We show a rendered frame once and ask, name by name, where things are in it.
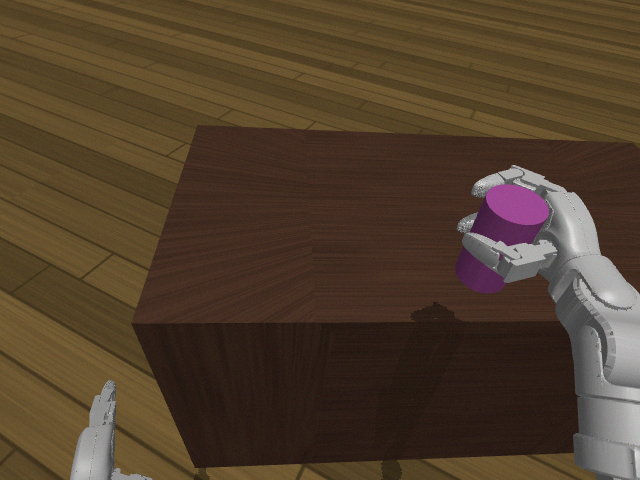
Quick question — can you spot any right robot arm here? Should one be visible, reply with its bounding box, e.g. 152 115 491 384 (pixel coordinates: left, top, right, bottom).
548 255 640 480

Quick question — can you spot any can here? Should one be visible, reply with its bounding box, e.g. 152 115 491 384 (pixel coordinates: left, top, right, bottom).
455 184 549 294

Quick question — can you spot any right robot hand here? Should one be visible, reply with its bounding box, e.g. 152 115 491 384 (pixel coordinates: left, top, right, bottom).
456 165 601 283

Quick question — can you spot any left robot hand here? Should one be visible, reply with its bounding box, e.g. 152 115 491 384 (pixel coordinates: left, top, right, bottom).
70 380 153 480

